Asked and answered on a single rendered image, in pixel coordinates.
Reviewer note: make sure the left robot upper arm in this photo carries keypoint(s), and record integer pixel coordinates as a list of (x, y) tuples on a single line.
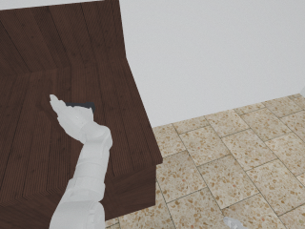
[(84, 214)]

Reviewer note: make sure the left robot forearm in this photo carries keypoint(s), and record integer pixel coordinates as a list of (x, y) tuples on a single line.
[(89, 175)]

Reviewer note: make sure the counter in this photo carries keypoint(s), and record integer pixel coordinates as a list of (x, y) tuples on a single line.
[(76, 52)]

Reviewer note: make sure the tap lever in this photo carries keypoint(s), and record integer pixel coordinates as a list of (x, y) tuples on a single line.
[(85, 105)]

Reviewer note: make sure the right robot hand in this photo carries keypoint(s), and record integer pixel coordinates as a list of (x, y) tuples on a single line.
[(233, 223)]

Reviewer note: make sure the left robot hand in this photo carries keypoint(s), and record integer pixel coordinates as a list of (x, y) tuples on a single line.
[(72, 119)]

